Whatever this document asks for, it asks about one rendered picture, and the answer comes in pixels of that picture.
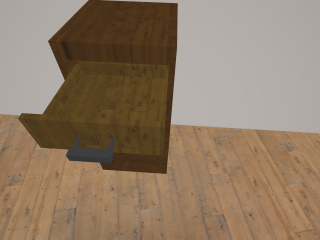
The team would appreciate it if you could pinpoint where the cabinet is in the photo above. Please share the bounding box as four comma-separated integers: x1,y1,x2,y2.
48,0,178,174

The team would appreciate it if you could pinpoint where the drawer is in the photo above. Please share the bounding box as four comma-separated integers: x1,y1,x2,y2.
18,61,169,156

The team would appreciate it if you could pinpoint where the handle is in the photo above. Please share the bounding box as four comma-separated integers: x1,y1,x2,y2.
66,136,115,164

